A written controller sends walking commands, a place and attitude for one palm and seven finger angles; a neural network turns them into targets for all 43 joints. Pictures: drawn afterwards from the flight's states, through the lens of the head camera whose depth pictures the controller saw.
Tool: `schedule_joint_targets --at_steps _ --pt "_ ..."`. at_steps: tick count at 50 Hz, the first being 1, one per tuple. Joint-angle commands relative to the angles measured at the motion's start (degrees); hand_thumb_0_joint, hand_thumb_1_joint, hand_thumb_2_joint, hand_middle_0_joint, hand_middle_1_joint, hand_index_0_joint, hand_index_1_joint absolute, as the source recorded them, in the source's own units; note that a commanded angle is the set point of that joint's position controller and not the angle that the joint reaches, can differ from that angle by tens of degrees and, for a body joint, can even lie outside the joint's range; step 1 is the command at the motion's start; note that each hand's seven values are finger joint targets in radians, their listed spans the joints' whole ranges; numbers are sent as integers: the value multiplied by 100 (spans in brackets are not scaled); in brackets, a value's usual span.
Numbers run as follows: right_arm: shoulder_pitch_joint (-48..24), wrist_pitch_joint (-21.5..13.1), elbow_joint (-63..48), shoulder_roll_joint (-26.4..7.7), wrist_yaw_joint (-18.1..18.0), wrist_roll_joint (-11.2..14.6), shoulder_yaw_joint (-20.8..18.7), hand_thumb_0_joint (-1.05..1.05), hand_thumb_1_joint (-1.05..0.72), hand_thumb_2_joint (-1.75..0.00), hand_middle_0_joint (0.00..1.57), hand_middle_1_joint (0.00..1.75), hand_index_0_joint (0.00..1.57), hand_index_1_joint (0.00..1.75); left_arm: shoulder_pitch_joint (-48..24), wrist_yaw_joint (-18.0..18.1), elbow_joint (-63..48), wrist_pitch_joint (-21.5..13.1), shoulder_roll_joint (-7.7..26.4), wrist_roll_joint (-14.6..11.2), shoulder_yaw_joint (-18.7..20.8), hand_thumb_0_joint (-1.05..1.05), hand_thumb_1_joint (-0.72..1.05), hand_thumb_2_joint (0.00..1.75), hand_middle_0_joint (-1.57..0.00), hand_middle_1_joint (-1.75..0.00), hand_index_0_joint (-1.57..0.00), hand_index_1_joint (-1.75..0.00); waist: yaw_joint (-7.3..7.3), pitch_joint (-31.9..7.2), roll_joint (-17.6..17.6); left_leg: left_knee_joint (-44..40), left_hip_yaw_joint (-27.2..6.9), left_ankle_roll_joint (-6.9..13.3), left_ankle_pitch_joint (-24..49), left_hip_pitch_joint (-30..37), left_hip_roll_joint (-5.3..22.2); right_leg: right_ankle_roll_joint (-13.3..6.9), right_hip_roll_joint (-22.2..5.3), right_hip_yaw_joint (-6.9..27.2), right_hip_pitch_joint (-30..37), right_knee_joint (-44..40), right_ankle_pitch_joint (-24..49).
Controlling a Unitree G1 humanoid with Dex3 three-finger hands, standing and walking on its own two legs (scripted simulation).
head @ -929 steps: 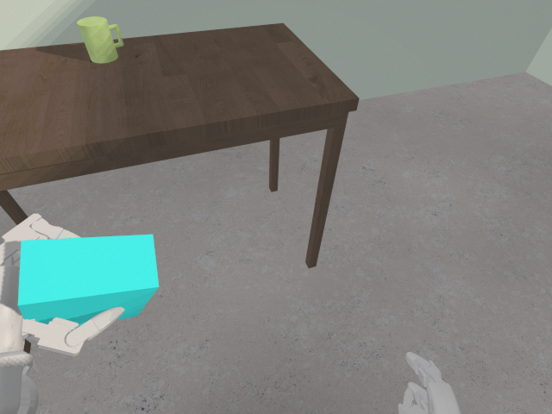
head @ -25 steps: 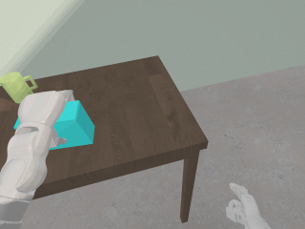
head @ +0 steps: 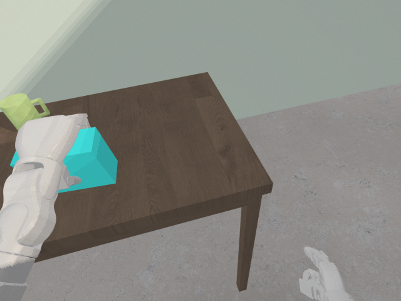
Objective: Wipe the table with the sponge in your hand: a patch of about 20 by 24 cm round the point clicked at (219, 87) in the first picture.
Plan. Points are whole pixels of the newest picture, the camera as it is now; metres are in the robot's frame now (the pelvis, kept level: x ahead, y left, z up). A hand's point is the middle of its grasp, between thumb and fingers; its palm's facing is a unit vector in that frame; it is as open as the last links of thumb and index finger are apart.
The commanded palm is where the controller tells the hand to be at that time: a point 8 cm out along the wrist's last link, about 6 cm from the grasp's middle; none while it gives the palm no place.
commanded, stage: move the sponge above the wiping area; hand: left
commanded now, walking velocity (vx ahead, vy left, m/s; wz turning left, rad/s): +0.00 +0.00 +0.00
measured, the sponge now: (75, 167) +0.29 +0.31 +0.14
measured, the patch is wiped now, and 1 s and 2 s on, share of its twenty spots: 0.00 0.00 0.05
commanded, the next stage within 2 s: lower the sponge onto the table in 0.54 s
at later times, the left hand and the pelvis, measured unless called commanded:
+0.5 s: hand (57, 151) +0.29 +0.32 +0.18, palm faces +0.18 +0.00 -0.98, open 9.8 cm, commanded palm +0.25 +0.32 +0.24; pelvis +0.01 +0.01 +0.00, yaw +0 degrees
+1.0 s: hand (53, 147) +0.29 +0.33 +0.19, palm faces +0.20 -0.03 -0.98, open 9.8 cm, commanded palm +0.25 +0.31 +0.24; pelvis +0.02 +0.02 +0.00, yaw -1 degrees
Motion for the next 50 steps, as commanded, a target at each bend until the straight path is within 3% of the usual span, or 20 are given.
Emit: schedule_joint_targets --at_steps 1,7,10,12,14,16,17,18,21,23,26,28,32,36,37,41,42,44,46,50 --pt "-1338 -214 -1024 -677 -13 60 -152 0 -90 -90 20 30 20 30 -1730 164 -229 604 1669 48 1180 0 10 130 -120 -160 -120 -160 55 -974 -166 -458 -13 87 861 -987 -126 -153 -85 556 1028 -335 -1" --pt "-1290 -137 -1265 -716 36 73 -116 0 -90 -90 20 30 20 30 -1345 -547 -620 900 1284 41 606 0 10 130 -120 -160 -120 -160 -81 -1436 -555 -284 71 207 1121 -938 -123 4 -204 253 1259 -76 491" --pt "-1165 -159 -1263 -742 -30 27 -155 0 -90 -90 20 30 20 30 -1409 -673 -894 564 1665 77 916 0 10 130 -120 -160 -120 -160 -102 -1459 -613 -247 15 265 1084 -775 -122 33 -175 238 1184 -125 458" --pt "-1173 -277 -1365 -586 -65 -3 -51 0 -90 -90 20 30 20 30 -1799 -595 -1453 212 1690 151 968 0 10 130 -120 -160 -120 -160 -85 -1763 -583 -179 42 293 1242 -594 -149 15 -177 219 1269 -74 464" --pt "-1041 -280 -1264 -617 -94 -58 -138 0 -90 -90 20 30 20 30 -1757 -355 -1742 -154 1923 150 1294 0 10 130 -120 -160 -120 -160 -28 -1697 -145 -246 -70 240 1425 -446 -151 -51 -106 252 1259 -141 607" --pt "-1167 -351 -1279 -571 -100 -54 -126 0 -90 -90 20 30 20 30 -1687 -86 -1909 -244 2237 192 1709 0 10 130 -120 -160 -120 -160 105 -1644 227 -237 -149 202 1540 -438 -144 -171 -13 504 1212 -154 616" --pt "-978 -343 -1140 -496 -80 -89 -103 0 -90 -90 20 30 20 30 -1858 59 -1680 -260 2009 227 1567 0 10 130 -120 -160 -120 -160 29 -1604 38 -254 -43 160 1622 -505 -141 -139 -89 299 1291 -123 665" --pt "-932 -303 -1061 -565 -58 -88 -188 0 -90 -90 20 30 20 30 -1704 188 -1550 -256 2122 175 1731 0 10 130 -120 -160 -120 -160 70 -1477 258 -346 -108 125 1629 -550 -133 -177 -44 379 1320 -186 651" --pt "-1242 -253 -1038 -587 19 6 -162 0 -90 -90 20 30 20 30 -1727 355 -1086 164 1885 151 1546 0 10 130 -120 -160 -120 -160 115 -1118 448 -409 -137 37 1522 -721 -125 -269 8 569 1113 -253 477" --pt "-1136 -176 -943 -651 56 -14 -199 0 -90 -90 20 30 20 30 -1638 330 -849 414 1654 33 1308 0 10 130 -120 -160 -120 -160 59 -1181 100 -456 -48 35 1530 -738 -106 -192 -66 400 1255 -260 623" --pt "-1465 -134 -1167 -647 65 86 -138 0 -90 -90 20 30 20 30 -1343 4 -921 807 1332 -13 978 0 10 130 -120 -160 -120 -160 47 -1201 -38 -451 -66 72 1509 -752 -89 -167 -49 411 1161 -213 656" --pt "-1316 -108 -1152 -669 79 82 -155 0 -90 -90 20 30 20 30 -1376 -234 -1053 906 818 -75 366 0 10 130 -120 -160 -120 -160 -116 -1192 -200 -475 -33 89 1494 -624 -50 -72 -99 152 1098 -238 669" --pt "-1320 -173 -1306 -662 60 79 -66 0 -90 -90 20 30 20 30 -1549 -553 -1344 945 798 135 156 0 10 130 -120 -160 -120 -160 -149 -1406 -573 -396 -34 188 1423 -570 -49 -33 -109 76 1056 -151 534" --pt "-1404 -153 -1350 -641 25 -18 -60 0 -90 -90 20 30 20 30 -2086 -343 -1940 589 1927 486 1148 0 10 130 -120 -160 -120 -160 70 -1804 -282 -408 -202 185 1657 -424 -54 -157 23 324 1288 -108 578" --pt "-1264 -188 -1301 -524 24 -71 -4 0 -90 -90 20 30 20 30 -2334 -239 -1902 442 1626 529 927 0 10 130 -120 -160 -120 -160 40 -1905 -363 -352 -91 178 1916 -393 -98 -141 -61 138 1413 -41 739" --pt "-1298 -129 -1180 -514 127 -95 -78 0 -90 -90 20 30 20 30 -1522 182 -1847 311 2067 384 1723 0 10 130 -120 -160 -120 -160 335 -1878 217 -356 -216 76 2462 -462 -106 -275 59 564 1622 -45 1148" --pt "-1240 -109 -1142 -435 172 -89 -53 0 -90 -90 20 30 20 30 -1533 237 -1791 381 1558 325 1297 0 10 130 -120 -160 -120 -160 233 -1789 168 -354 -64 46 2520 -503 -97 -221 -51 329 1642 -17 1226" --pt "-1253 -28 -1065 -539 235 -60 -102 0 -90 -90 20 30 20 30 -1332 258 -1474 669 1342 197 1112 0 10 130 -120 -160 -120 -160 201 -1456 332 -442 -89 -36 2504 -594 -58 -228 -35 345 1497 -119 1232" --pt "-1461 11 -1164 -583 248 25 -86 0 -90 -90 20 30 20 30 -854 116 -1308 980 1264 66 1145 0 10 130 -120 -160 -120 -160 207 -1177 7 -408 -97 17 2242 -674 -39 -234 29 461 1255 -155 1127" --pt "-1332 94 -1211 -711 182 90 -122 0 -90 -90 20 30 20 30 -729 -272 -1187 1246 825 -47 504 0 10 130 -120 -160 -120 -160 -67 -960 -457 -450 2 96 1604 -732 -14 -71 -71 178 1058 -202 811"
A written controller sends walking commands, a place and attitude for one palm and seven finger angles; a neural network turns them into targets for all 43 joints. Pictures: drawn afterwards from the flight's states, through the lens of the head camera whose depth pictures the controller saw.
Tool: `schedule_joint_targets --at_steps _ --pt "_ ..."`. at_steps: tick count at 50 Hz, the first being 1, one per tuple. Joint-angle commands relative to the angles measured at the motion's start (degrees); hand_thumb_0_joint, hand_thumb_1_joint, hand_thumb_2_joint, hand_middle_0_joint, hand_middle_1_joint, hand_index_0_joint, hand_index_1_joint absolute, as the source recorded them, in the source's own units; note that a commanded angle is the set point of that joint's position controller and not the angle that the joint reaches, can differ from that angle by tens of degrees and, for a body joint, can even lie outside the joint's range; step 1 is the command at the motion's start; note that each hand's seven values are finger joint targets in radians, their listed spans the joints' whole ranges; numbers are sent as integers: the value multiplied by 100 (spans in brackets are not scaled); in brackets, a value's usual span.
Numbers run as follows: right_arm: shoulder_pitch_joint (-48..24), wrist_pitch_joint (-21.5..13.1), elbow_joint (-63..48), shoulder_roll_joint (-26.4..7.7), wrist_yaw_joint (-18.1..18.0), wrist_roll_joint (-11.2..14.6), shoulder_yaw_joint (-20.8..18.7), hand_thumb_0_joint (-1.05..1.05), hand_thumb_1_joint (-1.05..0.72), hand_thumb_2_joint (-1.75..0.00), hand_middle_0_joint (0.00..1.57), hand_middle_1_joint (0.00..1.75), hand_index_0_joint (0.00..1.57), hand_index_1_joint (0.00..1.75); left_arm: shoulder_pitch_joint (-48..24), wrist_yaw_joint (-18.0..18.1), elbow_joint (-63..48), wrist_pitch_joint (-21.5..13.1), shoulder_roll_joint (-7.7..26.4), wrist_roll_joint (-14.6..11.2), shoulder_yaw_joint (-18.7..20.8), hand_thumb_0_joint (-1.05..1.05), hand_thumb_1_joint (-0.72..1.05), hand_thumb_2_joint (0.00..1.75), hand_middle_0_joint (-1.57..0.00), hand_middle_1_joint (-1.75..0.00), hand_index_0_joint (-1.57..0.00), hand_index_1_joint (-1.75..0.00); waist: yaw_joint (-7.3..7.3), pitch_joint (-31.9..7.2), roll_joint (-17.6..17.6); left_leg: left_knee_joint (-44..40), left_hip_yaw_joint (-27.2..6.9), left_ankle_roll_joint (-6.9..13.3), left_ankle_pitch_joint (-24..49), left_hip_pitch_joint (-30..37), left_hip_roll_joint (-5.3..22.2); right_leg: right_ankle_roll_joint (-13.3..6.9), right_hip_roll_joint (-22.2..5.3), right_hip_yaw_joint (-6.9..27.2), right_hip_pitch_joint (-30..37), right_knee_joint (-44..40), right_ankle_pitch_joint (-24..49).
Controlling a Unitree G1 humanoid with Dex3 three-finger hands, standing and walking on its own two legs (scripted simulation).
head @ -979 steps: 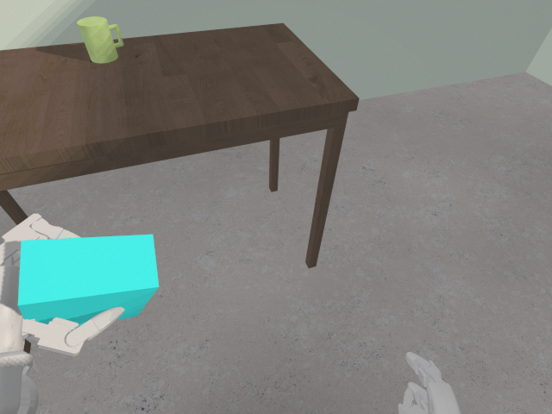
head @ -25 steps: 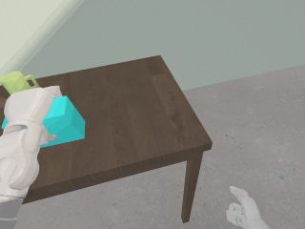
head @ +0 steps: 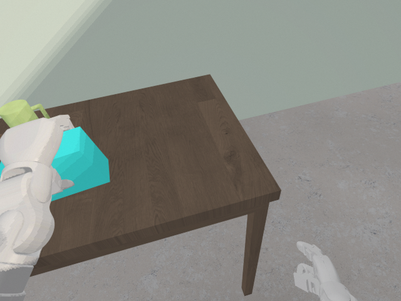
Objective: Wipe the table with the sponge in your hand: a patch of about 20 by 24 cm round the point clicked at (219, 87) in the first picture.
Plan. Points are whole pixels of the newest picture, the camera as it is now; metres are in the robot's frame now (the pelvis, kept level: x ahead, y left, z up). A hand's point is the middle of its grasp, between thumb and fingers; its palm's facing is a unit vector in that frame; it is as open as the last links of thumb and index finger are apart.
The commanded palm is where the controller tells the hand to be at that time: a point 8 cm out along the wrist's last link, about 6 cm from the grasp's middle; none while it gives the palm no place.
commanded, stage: lower the sponge onto the table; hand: left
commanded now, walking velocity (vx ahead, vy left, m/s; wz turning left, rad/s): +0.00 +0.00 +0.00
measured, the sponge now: (66, 172) +0.28 +0.32 +0.14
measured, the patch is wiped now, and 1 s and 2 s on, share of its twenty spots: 0.00 0.05 0.40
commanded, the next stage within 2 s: wipe forward along the first lane in 0.72 s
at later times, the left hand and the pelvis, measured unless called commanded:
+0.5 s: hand (64, 174) +0.26 +0.30 +0.16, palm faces +0.10 -0.05 -0.99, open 9.8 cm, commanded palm +0.23 +0.30 +0.21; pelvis +0.00 -0.01 +0.00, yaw +0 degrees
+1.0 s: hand (77, 180) +0.28 +0.30 +0.12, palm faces -0.01 -0.04 -1.00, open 9.8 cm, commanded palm +0.26 +0.30 +0.19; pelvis +0.00 -0.01 +0.00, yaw +1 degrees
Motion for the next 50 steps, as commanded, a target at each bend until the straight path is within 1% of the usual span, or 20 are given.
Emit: schedule_joint_targets --at_steps 1,7,10,11,12,16,17,21,22,24,26,30,31,32,33,36,37,41,47,50 --pt "-1340 -300 -1183 -673 -116 118 -176 0 -90 -90 20 30 20 30 -1155 -242 -780 308 837 67 161 0 10 130 -120 -160 -120 -160 -126 -848 -469 -250 -98 5 1530 -741 61 -233 41 173 850 -67 711" --pt "-1048 -502 -1178 -613 -294 -52 -133 0 -90 -90 20 30 20 30 -2343 -247 -1538 -362 1548 565 431 0 10 130 -120 -160 -120 -160 -134 -1758 -484 -81 -132 114 1780 -351 -29 -215 -5 29 1229 82 656" --pt "-898 -517 -996 -558 -357 -143 -203 0 -90 -90 20 30 20 30 -2049 93 -1325 -849 1675 560 786 0 10 130 -120 -160 -120 -160 -17 -1567 -153 -194 -200 45 1842 -324 -35 -272 53 87 1259 -31 661" --pt "-1019 -548 -1018 -564 -338 -118 -178 0 -90 -90 20 30 20 30 -2004 215 -1344 -880 1990 594 1149 0 10 130 -120 -160 -120 -160 83 -1605 -58 -213 -294 31 1818 -411 -43 -358 153 327 1303 -35 660" --pt "-899 -559 -946 -459 -303 -157 -146 0 -90 -90 20 30 20 30 -2011 326 -1210 -927 1616 600 900 0 10 130 -120 -160 -120 -160 63 -1583 -60 -191 -153 -9 2071 -467 -41 -327 42 87 1391 33 833" --pt "-1145 -424 -901 -547 -128 -88 -211 0 -90 -90 20 30 20 30 -1249 590 -802 -486 1642 436 1189 0 10 130 -120 -160 -120 -160 260 -1294 257 -247 -204 -103 2263 -654 -45 -438 114 480 1409 13 1096" --pt "-1050 -393 -903 -522 -95 -84 -203 0 -90 -90 20 30 20 30 -1140 556 -653 -344 1155 342 789 0 10 130 -120 -160 -120 -160 165 -1241 -77 -245 -83 -112 2260 -758 -21 -361 6 216 1480 62 1182" --pt "-1313 -244 -1069 -649 -81 33 -205 0 -90 -90 20 30 20 30 -397 202 -496 169 1029 115 665 0 10 130 -120 -160 -120 -160 90 -828 -545 -249 -76 -35 1697 -923 9 -280 46 371 1182 5 966" --pt "-1178 -248 -1066 -657 -86 40 -186 0 -90 -90 20 30 20 30 -524 94 -491 221 773 79 345 0 10 130 -120 -160 -120 -160 -43 -793 -673 -235 7 -14 1580 -961 21 -203 -38 162 1169 23 886" --pt "-1191 -242 -1071 -741 -144 48 -214 0 -90 -90 20 30 20 30 -769 -65 -531 245 880 103 242 0 10 130 -120 -160 -120 -160 -142 -750 -711 -239 -41 35 1293 -909 20 -162 -30 147 1026 -42 632" --pt "-1315 -334 -1175 -736 -218 65 -190 0 -90 -90 20 30 20 30 -1113 -179 -778 181 1179 295 361 0 10 130 -120 -160 -120 -160 -154 -1017 -739 -153 -90 98 1168 -790 -6 -175 31 297 955 -39 418" --pt "-955 -489 -1044 -656 -425 -80 -198 0 -90 -90 20 30 20 30 -1946 -78 -885 -662 1549 479 574 0 10 130 -120 -160 -120 -160 -188 -1392 -561 -63 -41 155 1198 -498 -110 -146 -19 123 1096 -75 319" --pt "-1024 -583 -1069 -634 -459 -72 -197 0 -90 -90 20 30 20 30 -2061 31 -1094 -849 1849 530 867 0 10 130 -120 -160 -120 -160 -140 -1511 -439 -51 -135 149 1118 -442 -88 -201 76 344 1037 -118 183" --pt "-892 -647 -978 -522 -497 -101 -139 0 -90 -90 20 30 20 30 -2278 126 -872 -1079 1483 571 566 0 10 130 -120 -160 -120 -160 -193 -1473 -403 -30 -35 131 1179 -462 -117 -177 -5 102 1054 -72 177" --pt "-737 -637 -828 -562 -514 -122 -252 0 -90 -90 20 30 20 30 -1956 254 -597 -1218 1512 491 725 0 10 130 -120 -160 -120 -160 -181 -1311 -195 -88 -80 100 1226 -432 -100 -226 50 169 1011 -135 278" --pt "-848 -607 -841 -592 -437 -47 -261 0 -90 -90 20 30 20 30 -1603 420 -290 -1138 1446 431 852 0 10 130 -120 -160 -120 -160 -43 -1040 127 -176 -170 0 1316 -622 -89 -323 88 311 936 -158 380" --pt "-766 -596 -791 -566 -407 -76 -248 0 -90 -90 20 30 20 30 -1617 453 -174 -1074 1150 425 604 0 10 130 -120 -160 -120 -160 -91 -1118 -7 -167 -56 -18 1405 -696 -80 -270 -7 101 1062 -84 474" --pt "-1069 -467 -907 -651 -296 -41 -253 0 -90 -90 20 30 20 30 -1254 501 -42 -604 1332 433 800 0 10 130 -120 -160 -120 -160 69 -1075 -53 -242 -116 -43 1467 -864 -74 -327 28 333 1227 -51 637" --pt "-932 -445 -905 -706 -324 -35 -250 0 -90 -90 20 30 20 30 -1628 300 208 -448 1248 452 557 0 10 130 -120 -160 -120 -160 -139 -1204 -691 -167 4 49 1362 -889 -70 -190 -43 118 1263 -6 632" --pt "-851 -431 -848 -741 -394 -41 -302 0 -90 -90 20 30 20 30 -1877 234 300 -669 1328 484 536 0 10 130 -120 -160 -120 -160 -195 -1174 -637 -176 -25 54 1260 -794 -88 -180 -15 107 1137 -75 559"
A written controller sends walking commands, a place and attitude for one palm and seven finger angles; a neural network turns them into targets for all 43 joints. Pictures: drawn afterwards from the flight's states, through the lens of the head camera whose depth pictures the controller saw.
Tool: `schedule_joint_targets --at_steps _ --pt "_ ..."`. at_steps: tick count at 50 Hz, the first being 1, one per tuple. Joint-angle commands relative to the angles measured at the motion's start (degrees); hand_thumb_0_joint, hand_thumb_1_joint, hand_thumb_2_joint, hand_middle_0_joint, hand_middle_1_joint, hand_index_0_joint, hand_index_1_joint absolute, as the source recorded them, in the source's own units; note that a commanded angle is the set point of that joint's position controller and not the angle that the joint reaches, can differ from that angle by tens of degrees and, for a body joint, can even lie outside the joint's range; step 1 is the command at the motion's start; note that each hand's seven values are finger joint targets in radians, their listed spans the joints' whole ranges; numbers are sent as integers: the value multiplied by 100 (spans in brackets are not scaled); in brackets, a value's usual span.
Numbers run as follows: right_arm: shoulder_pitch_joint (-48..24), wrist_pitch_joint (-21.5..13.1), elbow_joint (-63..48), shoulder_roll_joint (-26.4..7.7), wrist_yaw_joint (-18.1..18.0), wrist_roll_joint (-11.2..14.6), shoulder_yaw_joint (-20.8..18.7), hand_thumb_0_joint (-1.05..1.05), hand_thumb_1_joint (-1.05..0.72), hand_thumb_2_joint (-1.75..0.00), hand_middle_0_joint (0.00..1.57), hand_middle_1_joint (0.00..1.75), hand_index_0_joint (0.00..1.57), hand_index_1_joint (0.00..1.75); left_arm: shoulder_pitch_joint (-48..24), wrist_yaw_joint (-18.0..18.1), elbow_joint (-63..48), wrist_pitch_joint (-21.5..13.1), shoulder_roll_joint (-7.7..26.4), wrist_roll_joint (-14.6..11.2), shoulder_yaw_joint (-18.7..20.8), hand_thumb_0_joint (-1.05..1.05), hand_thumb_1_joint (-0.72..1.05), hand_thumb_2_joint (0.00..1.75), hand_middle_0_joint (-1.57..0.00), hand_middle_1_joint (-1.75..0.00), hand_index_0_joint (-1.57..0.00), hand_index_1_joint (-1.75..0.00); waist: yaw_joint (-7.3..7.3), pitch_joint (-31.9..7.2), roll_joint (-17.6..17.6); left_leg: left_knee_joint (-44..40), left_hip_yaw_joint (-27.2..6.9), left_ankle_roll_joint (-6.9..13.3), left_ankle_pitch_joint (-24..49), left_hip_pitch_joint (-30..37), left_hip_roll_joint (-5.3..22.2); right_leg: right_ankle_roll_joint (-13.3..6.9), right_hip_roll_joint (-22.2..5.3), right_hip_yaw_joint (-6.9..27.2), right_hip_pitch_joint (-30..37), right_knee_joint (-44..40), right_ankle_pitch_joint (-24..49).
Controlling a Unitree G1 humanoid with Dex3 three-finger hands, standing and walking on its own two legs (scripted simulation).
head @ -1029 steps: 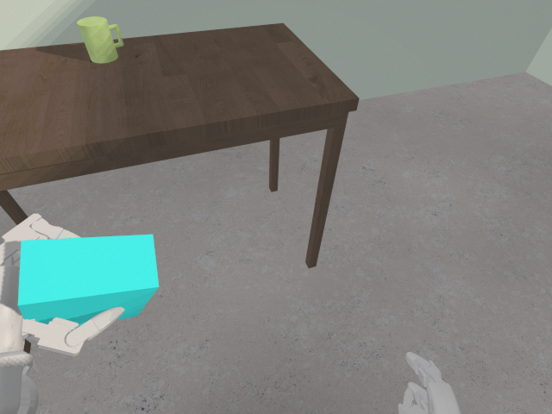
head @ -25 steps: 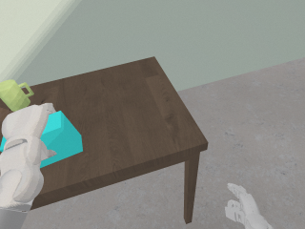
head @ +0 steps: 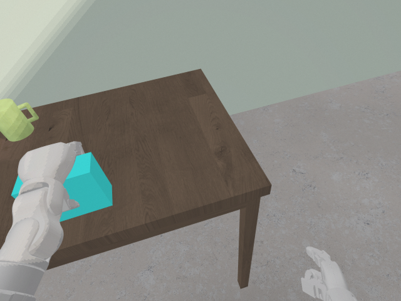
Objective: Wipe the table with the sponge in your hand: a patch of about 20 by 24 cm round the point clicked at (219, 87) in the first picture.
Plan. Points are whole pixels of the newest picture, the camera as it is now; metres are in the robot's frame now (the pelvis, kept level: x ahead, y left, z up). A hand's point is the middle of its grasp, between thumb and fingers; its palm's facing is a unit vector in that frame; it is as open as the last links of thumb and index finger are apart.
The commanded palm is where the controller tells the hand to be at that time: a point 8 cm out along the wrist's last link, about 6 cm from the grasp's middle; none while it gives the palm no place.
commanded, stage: wipe forward along the first lane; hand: left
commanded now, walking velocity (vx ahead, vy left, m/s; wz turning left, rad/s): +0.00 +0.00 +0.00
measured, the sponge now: (72, 194) +0.28 +0.32 +0.08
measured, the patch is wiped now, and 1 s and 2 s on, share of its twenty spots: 0.05 0.40 0.45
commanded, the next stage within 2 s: slide across to the middle lane in 1.44 s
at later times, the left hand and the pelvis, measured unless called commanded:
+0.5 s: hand (72, 162) +0.33 +0.33 +0.11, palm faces -0.02 -0.01 -1.00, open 9.8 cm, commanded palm +0.31 +0.33 +0.17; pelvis +0.01 +0.01 +0.00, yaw +1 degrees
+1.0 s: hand (74, 146) +0.38 +0.35 +0.11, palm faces -0.07 +0.01 -1.00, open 9.8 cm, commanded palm +0.36 +0.36 +0.15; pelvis +0.01 +0.01 +0.00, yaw +1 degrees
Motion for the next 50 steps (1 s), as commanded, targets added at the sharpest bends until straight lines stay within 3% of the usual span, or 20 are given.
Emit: schedule_joint_targets --at_steps 1,2,3,5,6,7,8,11,12,16,17,21,22,26,27,31,32,36,42,50 --pt "-1067 -362 -1020 -632 -142 5 -178 0 -90 -90 20 30 20 30 -2085 145 -1038 -260 1701 259 897 0 10 130 -120 -160 -120 -160 10 -1340 -499 -272 -2 138 1228 -606 -123 -137 2 305 1148 -250 493" --pt "-927 -421 -969 -583 -160 -20 -163 0 -90 -90 20 30 20 30 -2285 157 -1000 -400 1412 252 626 0 10 130 -120 -160 -120 -160 -60 -1429 -515 -223 64 154 1279 -600 -147 -94 -62 145 1188 -197 523" --pt "-821 -406 -853 -629 -186 -44 -243 0 -90 -90 20 30 20 30 -2144 216 -811 -511 1725 246 926 0 10 130 -120 -160 -120 -160 -29 -1341 -419 -262 29 139 1271 -561 -135 -122 -25 191 1185 -249 542" --pt "-757 -425 -848 -618 -198 -62 -266 0 -90 -90 20 30 20 30 -2205 270 -805 -656 1624 294 863 0 10 130 -120 -160 -120 -160 17 -1471 -314 -214 26 113 1493 -518 -170 -141 -25 161 1222 -198 799" --pt "-851 -441 -892 -625 -188 -30 -234 0 -90 -90 20 30 20 30 -2194 298 -793 -652 1791 325 1031 0 10 130 -120 -160 -120 -160 50 -1516 -219 -192 -23 109 1518 -532 -151 -192 21 307 1184 -205 798" --pt "-746 -455 -843 -572 -184 -45 -225 0 -90 -90 20 30 20 30 -2207 307 -616 -673 1437 308 757 0 10 130 -120 -160 -120 -160 -9 -1484 -362 -176 56 105 1592 -610 -158 -149 -52 129 1239 -142 886" --pt "-660 -403 -750 -627 -183 -57 -285 0 -90 -90 20 30 20 30 -1982 341 -448 -684 1682 249 1023 0 10 130 -120 -160 -120 -160 30 -1431 -366 -220 28 90 1635 -602 -143 -164 -29 184 1303 -184 983" --pt "-802 -360 -830 -661 -158 -5 -239 0 -90 -90 20 30 20 30 -2304 367 -312 -595 1763 319 1013 0 10 130 -120 -160 -120 -160 46 -1336 -274 -256 0 50 1559 -718 -137 -200 1 247 1175 -201 882" --pt "-731 -373 -788 -623 -159 -16 -234 0 -90 -90 20 30 20 30 -2401 370 -155 -588 1476 332 756 0 10 130 -120 -160 -120 -160 -28 -1329 -392 -243 73 59 1547 -752 -138 -152 -58 99 1171 -173 849" --pt "-757 -337 -791 -704 -160 -1 -264 0 -90 -90 20 30 20 30 -2589 408 61 -565 1870 426 1012 0 10 130 -120 -160 -120 -160 36 -1483 -302 -233 13 57 1656 -712 -146 -204 3 214 1202 -197 967" --pt "-635 -351 -765 -655 -158 -17 -249 0 -90 -90 20 30 20 30 -2677 372 191 -562 1463 445 664 0 10 130 -120 -160 -120 -160 -55 -1549 -527 -208 65 54 1759 -749 -143 -163 -51 54 1248 -121 1066" --pt "-693 -304 -832 -692 -133 16 -278 0 -90 -90 20 30 20 30 -2730 301 208 -569 1502 433 672 0 10 130 -120 -160 -120 -160 -20 -1600 -370 -217 15 47 1779 -665 -118 -194 -1 124 1153 -167 1082" --pt "-565 -320 -763 -675 -143 9 -269 0 -90 -90 20 30 20 30 -2768 287 398 -574 1295 430 480 0 10 130 -120 -160 -120 -160 -101 -1572 -539 -193 69 61 1764 -715 -122 -150 -50 23 1145 -125 1070" --pt "-507 -264 -736 -758 -155 14 -283 0 -90 -90 20 30 20 30 -3084 285 727 -629 1754 553 775 0 10 130 -120 -160 -120 -160 -77 -1517 -483 -215 33 44 1653 -802 -111 -195 1 121 1054 -187 1009" --pt "-390 -285 -712 -706 -153 6 -267 0 -90 -90 20 30 20 30 -3133 267 879 -646 1401 562 467 0 10 130 -120 -160 -120 -160 -142 -1533 -629 -190 71 42 1770 -836 -121 -163 -42 -7 1094 -111 1090" --pt "-364 -215 -717 -770 -129 4 -305 0 -90 -90 20 30 20 30 -2981 255 1072 -736 1777 585 825 0 10 130 -120 -160 -120 -160 -32 -1632 -509 -154 30 28 1890 -854 -111 -207 -8 89 1130 -110 1270" --pt "-284 -220 -694 -736 -137 6 -293 0 -90 -90 20 30 20 30 -3001 241 1194 -753 1551 570 611 0 10 130 -120 -160 -120 -160 -104 -1649 -589 -125 92 35 1838 -912 -122 -160 -48 21 1159 -54 1248" --pt "-216 -190 -693 -790 -133 27 -315 0 -90 -90 20 30 20 30 -3281 219 1467 -833 1749 638 708 0 10 130 -120 -160 -120 -160 -134 -1505 -472 -118 53 22 1739 -970 -98 -196 0 55 911 -118 1127" --pt "73 -186 -612 -794 -127 34 -353 0 -90 -90 20 30 20 30 -3694 221 1844 -977 1435 741 351 0 10 130 -120 -160 -120 -160 -275 -1584 -564 -14 32 -29 1887 -966 -76 -192 3 -62 674 -9 1128" --pt "377 -123 -499 -861 -171 41 -383 0 -90 -90 20 30 20 30 -3916 247 2818 -1230 1877 812 601 0 10 130 -120 -160 -120 -160 -294 -1551 -779 47 102 1 1514 -1332 -122 -154 -13 -26 675 31 1097"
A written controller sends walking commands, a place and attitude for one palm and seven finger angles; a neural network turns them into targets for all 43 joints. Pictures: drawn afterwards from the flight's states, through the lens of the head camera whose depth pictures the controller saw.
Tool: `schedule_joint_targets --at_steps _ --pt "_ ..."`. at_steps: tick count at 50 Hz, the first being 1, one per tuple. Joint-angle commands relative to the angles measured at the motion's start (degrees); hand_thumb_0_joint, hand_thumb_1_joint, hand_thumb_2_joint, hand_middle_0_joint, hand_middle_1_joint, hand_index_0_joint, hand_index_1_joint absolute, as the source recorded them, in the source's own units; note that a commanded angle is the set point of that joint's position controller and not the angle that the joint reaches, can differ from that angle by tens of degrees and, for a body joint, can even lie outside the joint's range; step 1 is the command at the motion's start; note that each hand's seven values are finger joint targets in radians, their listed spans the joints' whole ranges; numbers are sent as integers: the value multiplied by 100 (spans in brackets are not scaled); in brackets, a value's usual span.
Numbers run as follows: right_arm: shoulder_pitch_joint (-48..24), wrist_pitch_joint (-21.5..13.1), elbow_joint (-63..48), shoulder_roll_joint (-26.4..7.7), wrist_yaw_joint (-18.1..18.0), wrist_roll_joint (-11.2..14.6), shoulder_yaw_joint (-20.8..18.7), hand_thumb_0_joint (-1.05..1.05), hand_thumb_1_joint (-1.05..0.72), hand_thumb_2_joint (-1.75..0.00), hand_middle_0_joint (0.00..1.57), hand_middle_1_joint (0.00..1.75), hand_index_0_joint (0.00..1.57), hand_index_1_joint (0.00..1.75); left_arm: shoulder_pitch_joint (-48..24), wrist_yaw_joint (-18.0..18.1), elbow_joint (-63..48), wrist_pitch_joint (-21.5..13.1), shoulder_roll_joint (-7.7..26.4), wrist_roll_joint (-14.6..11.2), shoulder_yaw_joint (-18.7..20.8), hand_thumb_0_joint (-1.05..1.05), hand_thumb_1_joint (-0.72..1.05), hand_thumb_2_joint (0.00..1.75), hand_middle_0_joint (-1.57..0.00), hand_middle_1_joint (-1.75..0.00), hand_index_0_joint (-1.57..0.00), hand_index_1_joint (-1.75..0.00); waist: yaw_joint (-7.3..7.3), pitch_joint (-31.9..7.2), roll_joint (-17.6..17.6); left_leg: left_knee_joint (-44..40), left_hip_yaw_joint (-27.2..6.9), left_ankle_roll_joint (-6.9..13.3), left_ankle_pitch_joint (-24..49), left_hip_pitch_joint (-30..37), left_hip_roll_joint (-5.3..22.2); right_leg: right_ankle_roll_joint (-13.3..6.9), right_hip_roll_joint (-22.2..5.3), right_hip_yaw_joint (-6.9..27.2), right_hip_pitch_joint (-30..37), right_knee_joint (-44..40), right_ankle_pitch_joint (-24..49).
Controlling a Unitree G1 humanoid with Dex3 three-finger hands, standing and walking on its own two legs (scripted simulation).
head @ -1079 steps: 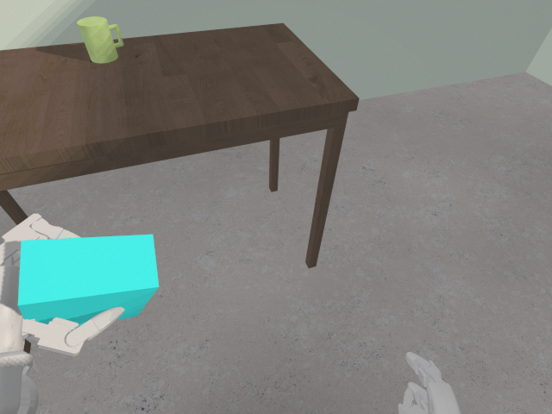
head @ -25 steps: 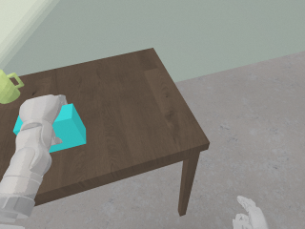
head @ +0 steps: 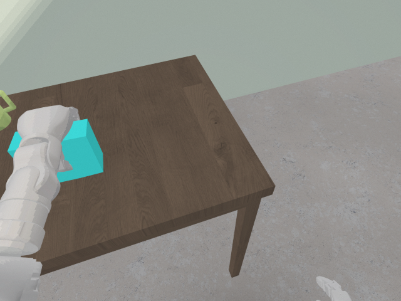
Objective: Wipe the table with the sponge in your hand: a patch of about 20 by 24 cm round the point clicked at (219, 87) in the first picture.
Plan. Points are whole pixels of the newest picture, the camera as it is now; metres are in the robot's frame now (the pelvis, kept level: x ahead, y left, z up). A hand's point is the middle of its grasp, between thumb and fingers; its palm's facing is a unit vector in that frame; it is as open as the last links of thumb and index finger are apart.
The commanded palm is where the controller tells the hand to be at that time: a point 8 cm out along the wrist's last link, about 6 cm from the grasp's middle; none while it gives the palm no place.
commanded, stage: wipe forward along the first lane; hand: left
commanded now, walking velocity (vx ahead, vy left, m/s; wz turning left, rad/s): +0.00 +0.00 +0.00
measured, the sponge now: (65, 159) +0.36 +0.34 +0.07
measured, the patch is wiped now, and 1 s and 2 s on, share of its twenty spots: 0.40 0.45 0.75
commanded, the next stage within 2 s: slide across to the middle lane in 0.44 s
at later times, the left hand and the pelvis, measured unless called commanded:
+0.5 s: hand (57, 130) +0.40 +0.35 +0.12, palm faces -0.11 +0.02 -0.99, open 9.8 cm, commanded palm +0.39 +0.36 +0.15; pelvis +0.00 +0.00 +0.00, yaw -1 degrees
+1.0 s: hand (80, 117) +0.44 +0.31 +0.12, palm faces -0.07 +0.04 -1.00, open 9.8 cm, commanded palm +0.42 +0.32 +0.19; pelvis +0.01 +0.01 +0.00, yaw +0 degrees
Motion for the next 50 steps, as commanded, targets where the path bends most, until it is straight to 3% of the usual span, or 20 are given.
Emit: schedule_joint_targets --at_steps 1,2,6,9,11,15,21,24,26,27,31,33,36,39,41,42,44,46,49,50 --pt "-223 -186 -694 -853 -98 -22 -235 0 -90 -90 20 30 20 30 -1672 106 21 -104 1833 266 635 0 10 130 -120 -160 -120 -160 -34 -1329 -489 -263 128 -91 1690 -588 -50 -285 60 74 1369 -31 1165" --pt "-166 -188 -680 -806 -95 -3 -234 0 -90 -90 20 30 20 30 -1789 90 85 -139 1499 281 299 0 10 130 -120 -160 -120 -160 -137 -1294 -439 -204 163 -89 1709 -557 -60 -258 49 34 1269 16 1174" --pt "-46 -162 -688 -869 -97 -24 -267 0 -90 -90 20 30 20 30 -1916 114 243 -312 1993 350 667 0 10 130 -120 -160 -120 -160 -57 -1522 -285 -159 144 -83 1717 -605 -58 -286 59 92 1324 24 1230" --pt "130 -139 -596 -863 -115 1 -283 0 -90 -90 20 30 20 30 -2202 131 671 -406 1902 382 499 0 10 130 -120 -160 -120 -160 -209 -1301 -443 -126 181 -64 1481 -737 -60 -237 56 47 1119 33 1062" --pt "186 -136 -603 -881 -110 -5 -304 0 -90 -90 20 30 20 30 -2330 155 712 -532 2093 428 658 0 10 130 -120 -160 -120 -160 -153 -1446 -348 -121 133 -85 1591 -716 -56 -280 75 72 1100 34 1095" --pt "360 -117 -556 -863 -95 9 -334 0 -90 -90 20 30 20 30 -2420 216 1012 -719 2008 473 533 0 10 130 -120 -160 -120 -160 -207 -1511 -374 -24 165 -79 1614 -794 -75 -256 68 67 1089 118 1194" --pt "532 -82 -484 -922 -91 11 -374 0 -90 -90 20 30 20 30 -2651 336 1289 -983 2490 476 908 0 10 130 -120 -160 -120 -160 -195 -1701 -403 -6 163 -64 1617 -956 -78 -255 63 144 1198 124 1325" --pt "631 -71 -408 -925 -74 28 -387 0 -90 -90 20 30 20 30 -2710 420 1615 -1046 2539 535 870 0 10 130 -120 -160 -120 -160 -270 -1564 -445 34 196 -38 1446 -1067 -85 -224 68 146 1079 131 1203" --pt "635 -52 -417 -945 -78 33 -379 0 -90 -90 20 30 20 30 -2877 439 1627 -1086 2687 577 909 0 10 130 -120 -160 -120 -160 -239 -1674 -255 12 176 -61 1492 -1107 -96 -258 69 179 1111 119 1236" --pt "670 -58 -414 -912 -77 50 -373 0 -90 -90 20 30 20 30 -2994 452 1681 -1090 2534 569 730 0 10 130 -120 -160 -120 -160 -328 -1616 -265 24 185 -48 1439 -1088 -91 -231 65 160 1060 130 1161" --pt "664 -77 -438 -885 -64 55 -420 0 -90 -90 20 30 20 30 -3208 450 1341 -1147 2259 510 531 0 10 130 -120 -160 -120 -160 -328 -1881 28 14 119 -111 1709 -728 -42 -274 97 136 965 88 1189" --pt "721 -88 -404 -871 -62 59 -433 0 -90 -90 20 30 20 30 -3294 472 1337 -1142 2107 427 413 0 10 130 -120 -160 -120 -160 -390 -1823 4 39 115 -107 1683 -631 -21 -253 104 121 880 88 1113" --pt "642 -98 -437 -859 -90 69 -430 0 -90 -90 20 30 20 30 -3450 465 1032 -1172 2010 238 427 0 10 130 -120 -160 -120 -160 -362 -1935 -25 -60 54 -123 1814 -497 -6 -271 107 114 988 27 1173" --pt "630 -127 -357 -813 -77 76 -435 0 -90 -90 20 30 20 30 -3681 510 889 -1111 1522 115 49 0 10 130 -120 -160 -120 -160 -463 -1736 48 -102 -27 -186 1775 -210 35 -253 120 41 686 -6 902" --pt "573 -133 -356 -835 -96 66 -417 0 -90 -90 20 30 20 30 -3802 563 838 -1042 1748 109 260 0 10 130 -120 -160 -120 -160 -374 -1847 20 -193 -52 -217 1903 -186 33 -288 128 43 841 -64 979" --pt "582 -132 -329 -801 -90 79 -401 0 -90 -90 20 30 20 30 -3993 577 836 -997 1612 139 85 0 10 130 -120 -160 -120 -160 -443 -1830 25 -177 -32 -223 1961 -158 11 -275 114 40 864 -39 1023" --pt "540 -118 -299 -796 -62 69 -382 0 -90 -90 20 30 20 30 -3930 635 972 -850 1595 161 123 0 10 130 -120 -160 -120 -160 -395 -1703 -23 -241 -16 -246 1933 -212 12 -275 109 4 915 -66 1002" --pt "448 -106 -328 -815 -53 53 -364 0 -90 -90 20 30 20 30 -4077 683 693 -783 1852 200 364 0 10 130 -120 -160 -120 -160 -261 -1997 136 -305 -35 -317 2372 -100 22 -325 112 17 1163 -73 1279" --pt "397 -92 -325 -760 -2 39 -348 0 -90 -90 20 30 20 30 -4089 742 637 -569 1639 225 218 0 10 130 -120 -160 -120 -160 -283 -2119 28 -253 -1 -342 2909 74 49 -284 94 -3 1363 -37 1635" --pt "358 -85 -359 -771 21 31 -351 0 -90 -90 20 30 20 30 -3969 765 502 -513 1789 214 386 0 10 130 -120 -160 -120 -160 -180 -2249 62 -269 14 -350 3092 97 45 -285 91 24 1538 -39 1764"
